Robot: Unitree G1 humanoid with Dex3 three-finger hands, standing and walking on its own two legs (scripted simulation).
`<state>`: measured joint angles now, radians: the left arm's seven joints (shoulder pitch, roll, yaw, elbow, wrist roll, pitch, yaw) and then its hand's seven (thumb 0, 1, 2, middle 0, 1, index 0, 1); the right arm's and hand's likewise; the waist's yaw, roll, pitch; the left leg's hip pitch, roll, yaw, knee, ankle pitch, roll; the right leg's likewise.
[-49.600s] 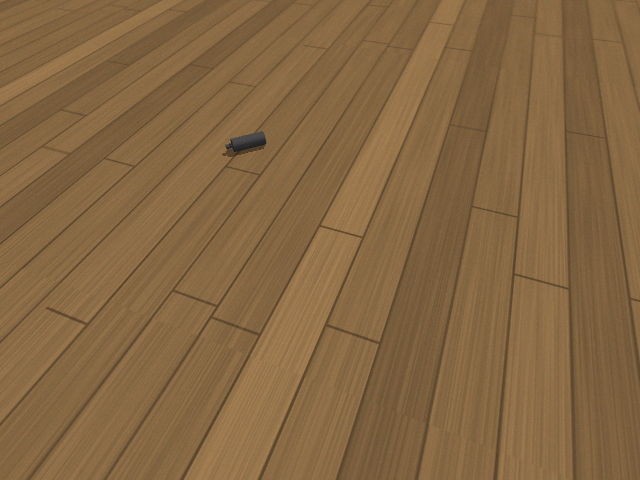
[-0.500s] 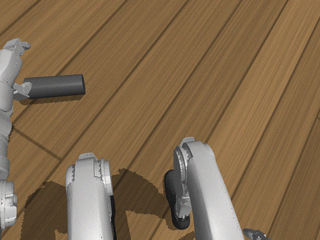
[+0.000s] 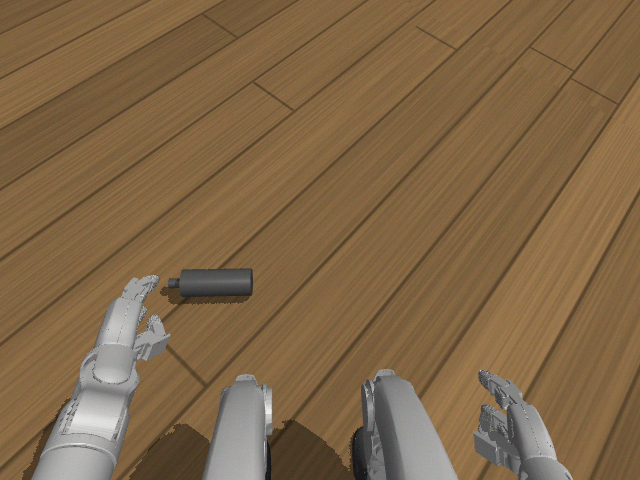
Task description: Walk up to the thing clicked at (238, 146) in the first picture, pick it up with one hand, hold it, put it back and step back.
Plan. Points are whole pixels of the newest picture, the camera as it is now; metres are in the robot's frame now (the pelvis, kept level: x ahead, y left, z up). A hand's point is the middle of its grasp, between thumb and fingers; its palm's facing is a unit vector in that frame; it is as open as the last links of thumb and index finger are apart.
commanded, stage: home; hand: left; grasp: from above
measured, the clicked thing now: (210, 282) +0.56 +0.24 -0.54
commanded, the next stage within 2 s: none
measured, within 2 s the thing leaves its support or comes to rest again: neither
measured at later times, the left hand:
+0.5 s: hand (112, 406) +0.22 +0.18 +0.08, palm faces +0.09 -0.97 -0.22, open 7.4 cm
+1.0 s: hand (115, 409) +0.22 +0.18 +0.09, palm faces +0.09 -0.97 -0.21, open 7.4 cm
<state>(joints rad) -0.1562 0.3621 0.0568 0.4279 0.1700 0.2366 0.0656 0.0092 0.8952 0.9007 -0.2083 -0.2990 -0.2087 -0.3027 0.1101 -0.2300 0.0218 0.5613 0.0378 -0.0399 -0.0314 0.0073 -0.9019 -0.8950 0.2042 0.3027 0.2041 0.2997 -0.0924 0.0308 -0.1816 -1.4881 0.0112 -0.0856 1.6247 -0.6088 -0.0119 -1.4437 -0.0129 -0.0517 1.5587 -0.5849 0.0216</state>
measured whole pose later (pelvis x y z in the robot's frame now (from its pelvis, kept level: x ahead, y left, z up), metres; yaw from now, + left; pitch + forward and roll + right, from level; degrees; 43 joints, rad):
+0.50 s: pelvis +0.05 +0.00 +0.13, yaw +2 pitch +12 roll -3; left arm 0.46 0.22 0.04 -0.08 -0.07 0.44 0.06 0.01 0.91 0.90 -0.20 -0.29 -0.20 -0.30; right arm 0.29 -0.22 0.04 0.52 0.03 -0.17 -0.18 0.01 -0.90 -0.90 0.20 0.30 0.20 0.30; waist -0.06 0.06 -0.18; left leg -0.77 0.03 -0.07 1.04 -0.49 -0.01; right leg -0.72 0.00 -0.05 0.96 -0.45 0.02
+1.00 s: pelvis +0.07 -0.01 +0.14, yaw +3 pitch +10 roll -2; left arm 0.50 0.22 0.03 -0.13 -0.05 0.45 0.03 0.01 0.91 0.90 -0.20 -0.29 -0.20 -0.30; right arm 0.28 -0.22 0.03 0.53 0.01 -0.23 -0.18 0.02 -0.90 -0.90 0.21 0.30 0.21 0.30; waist -0.04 0.05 -0.15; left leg -0.69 0.02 -0.07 1.00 -0.49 -0.02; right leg -0.64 -0.01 -0.06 0.94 -0.47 0.01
